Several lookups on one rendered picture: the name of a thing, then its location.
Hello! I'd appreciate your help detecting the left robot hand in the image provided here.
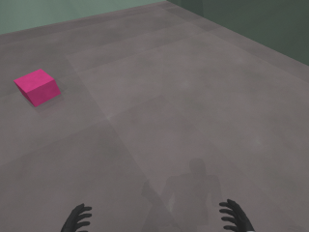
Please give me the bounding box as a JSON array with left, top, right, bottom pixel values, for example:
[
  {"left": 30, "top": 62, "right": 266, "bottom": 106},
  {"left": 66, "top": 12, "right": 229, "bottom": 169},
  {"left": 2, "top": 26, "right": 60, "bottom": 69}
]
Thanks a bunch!
[{"left": 61, "top": 203, "right": 92, "bottom": 232}]

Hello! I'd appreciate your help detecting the right robot hand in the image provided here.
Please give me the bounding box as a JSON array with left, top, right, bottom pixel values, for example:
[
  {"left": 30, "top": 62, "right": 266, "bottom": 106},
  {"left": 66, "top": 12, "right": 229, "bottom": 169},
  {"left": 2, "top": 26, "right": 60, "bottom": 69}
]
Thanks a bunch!
[{"left": 219, "top": 199, "right": 255, "bottom": 232}]

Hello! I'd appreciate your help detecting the carton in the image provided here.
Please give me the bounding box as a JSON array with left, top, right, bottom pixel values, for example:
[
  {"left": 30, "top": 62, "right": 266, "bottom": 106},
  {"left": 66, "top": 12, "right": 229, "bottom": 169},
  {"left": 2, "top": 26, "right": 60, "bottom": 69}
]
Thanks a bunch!
[{"left": 14, "top": 69, "right": 61, "bottom": 107}]

